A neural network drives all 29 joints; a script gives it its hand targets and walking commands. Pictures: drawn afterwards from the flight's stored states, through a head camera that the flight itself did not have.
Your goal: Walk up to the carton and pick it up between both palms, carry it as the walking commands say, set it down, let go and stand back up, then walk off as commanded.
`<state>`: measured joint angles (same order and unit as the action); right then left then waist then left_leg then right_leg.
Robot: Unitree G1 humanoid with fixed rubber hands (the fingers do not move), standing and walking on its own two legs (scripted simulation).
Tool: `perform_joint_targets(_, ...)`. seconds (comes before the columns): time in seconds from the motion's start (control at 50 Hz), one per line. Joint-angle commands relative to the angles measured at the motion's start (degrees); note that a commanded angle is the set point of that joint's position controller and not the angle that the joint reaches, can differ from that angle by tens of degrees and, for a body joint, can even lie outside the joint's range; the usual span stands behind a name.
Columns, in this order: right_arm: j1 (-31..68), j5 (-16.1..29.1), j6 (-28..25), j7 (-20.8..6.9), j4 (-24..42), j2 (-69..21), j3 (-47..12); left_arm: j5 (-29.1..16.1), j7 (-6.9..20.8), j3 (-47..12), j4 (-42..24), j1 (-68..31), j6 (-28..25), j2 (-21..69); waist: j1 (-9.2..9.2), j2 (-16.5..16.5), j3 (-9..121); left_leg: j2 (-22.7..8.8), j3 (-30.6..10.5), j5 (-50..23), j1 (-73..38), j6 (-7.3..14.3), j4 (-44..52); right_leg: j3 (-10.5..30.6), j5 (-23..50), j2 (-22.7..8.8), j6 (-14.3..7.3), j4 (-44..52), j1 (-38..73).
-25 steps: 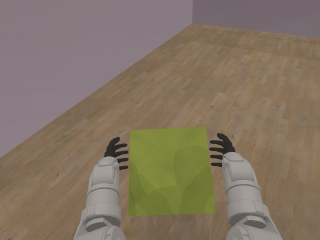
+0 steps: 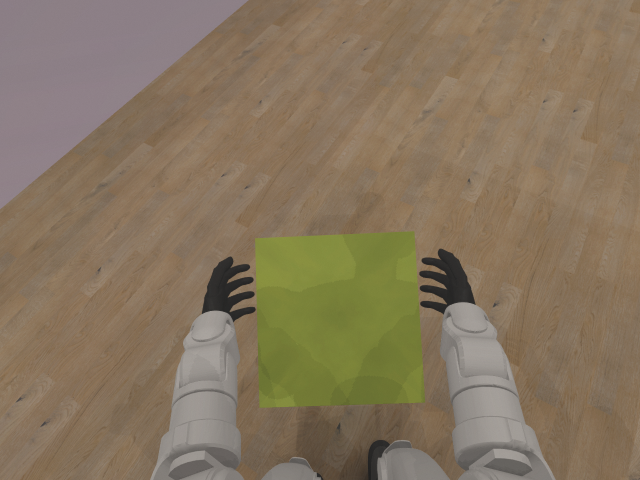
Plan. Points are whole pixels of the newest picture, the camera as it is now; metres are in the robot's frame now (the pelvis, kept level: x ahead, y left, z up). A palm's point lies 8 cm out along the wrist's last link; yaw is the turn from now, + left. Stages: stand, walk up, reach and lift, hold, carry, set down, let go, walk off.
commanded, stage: set down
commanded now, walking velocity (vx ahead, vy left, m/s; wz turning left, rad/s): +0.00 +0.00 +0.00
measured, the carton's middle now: (337, 313) +0.36 +0.01 -0.14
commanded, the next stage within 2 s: none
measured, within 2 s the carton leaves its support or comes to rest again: neither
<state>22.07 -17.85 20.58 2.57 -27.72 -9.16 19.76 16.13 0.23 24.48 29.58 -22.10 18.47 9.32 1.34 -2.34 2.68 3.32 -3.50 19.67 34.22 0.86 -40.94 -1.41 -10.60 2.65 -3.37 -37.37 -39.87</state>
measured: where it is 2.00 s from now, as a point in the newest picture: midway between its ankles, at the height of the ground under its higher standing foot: outside the picture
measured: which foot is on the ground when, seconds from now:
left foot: down 0.00-1.00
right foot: down 0.00-1.00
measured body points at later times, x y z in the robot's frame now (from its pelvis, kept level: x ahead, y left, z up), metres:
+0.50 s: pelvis -0.03 +0.02 -0.07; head +0.14 -0.01 +0.34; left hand +0.35 +0.17 -0.13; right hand +0.36 -0.15 -0.14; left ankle +0.00 +0.11 -0.71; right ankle +0.07 -0.08 -0.71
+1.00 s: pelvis -0.05 +0.00 -0.15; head +0.16 -0.03 +0.25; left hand +0.38 +0.17 -0.22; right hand +0.40 -0.15 -0.23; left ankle +0.00 +0.11 -0.71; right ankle +0.07 -0.08 -0.71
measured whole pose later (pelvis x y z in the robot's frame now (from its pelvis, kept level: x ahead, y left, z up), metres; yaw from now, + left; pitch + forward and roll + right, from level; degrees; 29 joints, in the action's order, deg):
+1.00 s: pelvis -0.05 +0.00 -0.15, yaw +0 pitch +38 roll +3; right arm 44.2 -14.0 18.4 6.3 -36.6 -3.0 21.5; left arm 11.0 -1.3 28.6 34.5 -41.2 16.4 5.1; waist 2.7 -0.4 12.1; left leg 3.8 1.0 31.6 88.8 0.6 -82.2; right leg -0.1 -19.4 2.9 -3.1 -77.4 -96.0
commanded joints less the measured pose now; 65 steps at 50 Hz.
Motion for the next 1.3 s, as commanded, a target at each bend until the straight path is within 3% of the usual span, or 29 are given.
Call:
perform_joint_targets(0.0,27.97,8.41,-3.71,-15.03,-1.72,-47.72,-30.21,-8.38,14.58,-30.13,1.35,-30.42,-3.17,46.05,-0.37,2.46,32.13,0.98,-3.84,-10.62,11.53,2.21,3.55,10.23,16.95,-0.65,0.63,-3.43,31.47)
perform_joint_targets(0.22,32.49,8.42,-5.96,-16.61,-4.15,-46.51,-29.77,-9.02,13.22,-31.06,1.04,-33.39,-4.71,47.23,0.25,2.81,40.48,1.45,-3.15,-15.49,17.00,0.40,-4.48,8.05,15.32,1.79,0.73,-11.91,15.02)
perform_joint_targets(0.52,43.09,10.74,-4.80,-16.70,-6.03,-49.32,-31.25,-11.58,13.93,-33.27,1.77,-44.48,-3.23,50.04,0.31,3.69,50.48,2.71,-1.43,-7.15,29.57,-0.31,-16.49,6.35,5.90,3.42,1.57,-23.88,0.27)
perform_joint_targets(0.74,50.34,11.69,-3.78,-14.93,-9.14,-50.27,-29.37,-12.16,14.85,-29.82,5.07,-51.63,-2.45,48.54,1.69,4.90,53.53,3.36,0.47,-0.65,41.92,-0.20,-24.22,6.71,1.89,3.88,2.28,-30.42,-4.20)
perform_joint_targets(1.04,55.69,12.91,-4.86,-11.23,-9.54,-48.38,-29.10,-13.72,15.02,-27.52,5.26,-56.67,-3.45,44.22,2.09,6.62,59.50,4.18,2.37,0.14,55.86,-0.61,-34.48,7.65,4.32,4.08,3.14,-39.34,-6.96)
perform_joint_targets(1.28,61.98,14.34,-4.90,-10.13,-10.53,-45.74,-28.65,-15.56,13.70,-27.95,4.27,-63.39,-3.51,41.86,2.28,7.00,63.20,4.51,3.46,1.36,62.25,-0.99,-41.16,6.48,3.56,4.60,3.00,-46.73,-12.92)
